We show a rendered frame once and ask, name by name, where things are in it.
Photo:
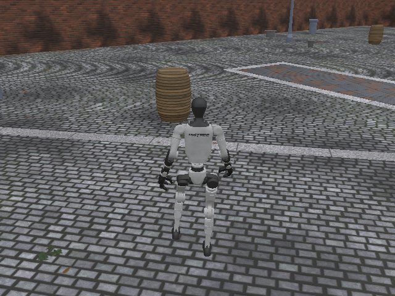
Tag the robot torso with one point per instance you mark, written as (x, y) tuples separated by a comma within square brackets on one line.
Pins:
[(198, 144)]

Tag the left robot forearm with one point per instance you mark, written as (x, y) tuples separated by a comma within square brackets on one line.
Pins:
[(167, 165)]

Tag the robot left upper arm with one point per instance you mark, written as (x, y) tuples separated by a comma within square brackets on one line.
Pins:
[(178, 130)]

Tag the robot head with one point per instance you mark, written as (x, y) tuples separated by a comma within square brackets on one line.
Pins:
[(198, 106)]

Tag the robot right hand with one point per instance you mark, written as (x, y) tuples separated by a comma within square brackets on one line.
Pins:
[(224, 169)]

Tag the robot left hand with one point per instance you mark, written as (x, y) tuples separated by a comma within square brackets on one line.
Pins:
[(162, 181)]

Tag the robot right upper arm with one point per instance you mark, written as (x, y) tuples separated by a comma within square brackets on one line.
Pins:
[(217, 130)]

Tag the right robot forearm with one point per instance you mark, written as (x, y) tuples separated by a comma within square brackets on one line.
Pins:
[(227, 161)]

